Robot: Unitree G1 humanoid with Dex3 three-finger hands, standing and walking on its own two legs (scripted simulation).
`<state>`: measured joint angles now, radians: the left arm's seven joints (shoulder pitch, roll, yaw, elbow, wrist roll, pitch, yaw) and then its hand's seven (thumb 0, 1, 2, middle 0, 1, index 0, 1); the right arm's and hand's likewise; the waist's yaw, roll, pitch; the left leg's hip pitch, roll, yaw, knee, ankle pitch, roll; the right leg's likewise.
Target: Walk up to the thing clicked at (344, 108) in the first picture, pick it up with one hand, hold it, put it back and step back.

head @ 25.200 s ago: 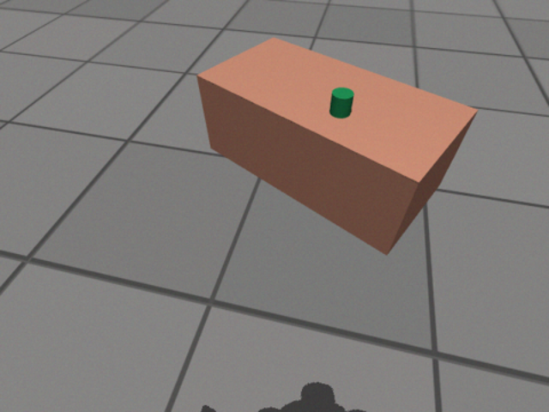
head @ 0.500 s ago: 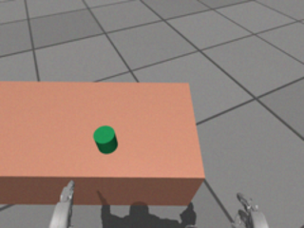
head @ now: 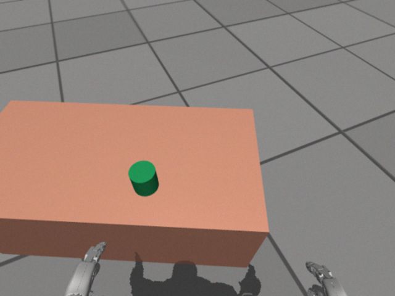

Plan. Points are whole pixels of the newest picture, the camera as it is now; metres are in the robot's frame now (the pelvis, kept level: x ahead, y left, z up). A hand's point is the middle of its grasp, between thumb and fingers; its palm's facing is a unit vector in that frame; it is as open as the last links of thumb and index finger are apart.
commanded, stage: stand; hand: left
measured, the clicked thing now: (144, 178) +0.51 +0.22 -0.24
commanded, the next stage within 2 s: none
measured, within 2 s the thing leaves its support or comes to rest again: neither
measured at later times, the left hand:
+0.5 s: hand out of the picture +0.06 +0.24 -0.11, palm faces +0.02 -0.93 -0.36, open 7.6 cm
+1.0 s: hand out of the picture +0.03 +0.24 -0.11, palm faces +0.03 -0.93 -0.36, open 7.4 cm
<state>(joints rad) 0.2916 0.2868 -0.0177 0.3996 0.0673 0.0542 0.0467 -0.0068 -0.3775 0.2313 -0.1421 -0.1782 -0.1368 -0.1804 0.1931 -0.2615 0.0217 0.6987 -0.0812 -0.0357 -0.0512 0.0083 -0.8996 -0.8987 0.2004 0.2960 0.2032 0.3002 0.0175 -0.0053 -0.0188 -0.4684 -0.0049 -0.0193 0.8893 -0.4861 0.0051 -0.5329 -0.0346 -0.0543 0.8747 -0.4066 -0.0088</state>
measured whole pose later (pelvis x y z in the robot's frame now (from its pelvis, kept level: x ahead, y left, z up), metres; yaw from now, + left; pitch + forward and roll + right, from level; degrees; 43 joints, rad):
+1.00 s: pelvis -0.01 -0.01 +0.05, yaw +1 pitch -3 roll +0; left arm 0.14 0.33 0.01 1.20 0.02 -0.01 0.01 0.01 0.90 0.90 -0.21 -0.30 -0.20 -0.30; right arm 0.17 -0.33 0.00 1.14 -0.03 0.01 0.00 0.00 -0.90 -0.90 0.20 0.30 0.20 0.30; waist 0.02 0.02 0.06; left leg -0.09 0.01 -0.04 0.36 -0.21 -0.02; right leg -0.16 -0.02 -0.08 0.37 -0.15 -0.02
